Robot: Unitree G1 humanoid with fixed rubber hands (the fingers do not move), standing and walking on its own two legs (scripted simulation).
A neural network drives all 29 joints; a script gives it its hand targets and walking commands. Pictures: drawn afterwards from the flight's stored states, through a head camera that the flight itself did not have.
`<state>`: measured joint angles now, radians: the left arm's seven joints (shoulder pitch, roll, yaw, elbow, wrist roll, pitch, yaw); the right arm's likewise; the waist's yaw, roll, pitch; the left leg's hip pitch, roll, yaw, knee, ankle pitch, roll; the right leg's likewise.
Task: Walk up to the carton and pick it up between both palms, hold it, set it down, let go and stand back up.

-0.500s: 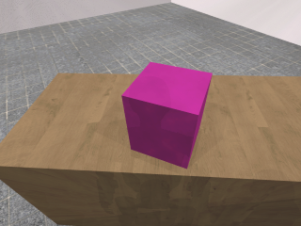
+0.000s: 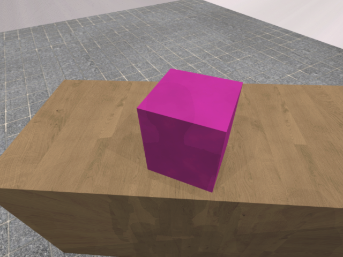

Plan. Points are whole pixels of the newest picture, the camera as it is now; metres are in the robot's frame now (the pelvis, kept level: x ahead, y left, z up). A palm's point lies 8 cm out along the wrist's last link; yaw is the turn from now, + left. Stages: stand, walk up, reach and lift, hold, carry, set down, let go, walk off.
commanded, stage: stand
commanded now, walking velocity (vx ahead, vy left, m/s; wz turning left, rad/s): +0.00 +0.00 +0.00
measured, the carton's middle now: (191, 129) +0.47 -0.04 +0.05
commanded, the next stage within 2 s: none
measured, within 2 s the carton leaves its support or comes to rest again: neither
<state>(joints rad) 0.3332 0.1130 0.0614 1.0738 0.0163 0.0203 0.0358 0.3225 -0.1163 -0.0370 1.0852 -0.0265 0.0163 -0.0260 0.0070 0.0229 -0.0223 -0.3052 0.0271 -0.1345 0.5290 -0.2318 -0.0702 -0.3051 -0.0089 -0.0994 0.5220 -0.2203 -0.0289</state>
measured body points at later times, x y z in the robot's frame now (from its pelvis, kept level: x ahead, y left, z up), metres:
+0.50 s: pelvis +0.03 +0.00 +0.00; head +0.03 +0.00 +0.45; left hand +0.02 +0.21 -0.16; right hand +0.02 -0.20 -0.16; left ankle +0.04 +0.16 -0.73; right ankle +0.04 -0.10 -0.73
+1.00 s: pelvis +0.05 -0.01 +0.00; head +0.06 -0.02 +0.45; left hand +0.04 +0.19 -0.16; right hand +0.05 -0.22 -0.17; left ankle +0.04 +0.16 -0.73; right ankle +0.04 -0.10 -0.73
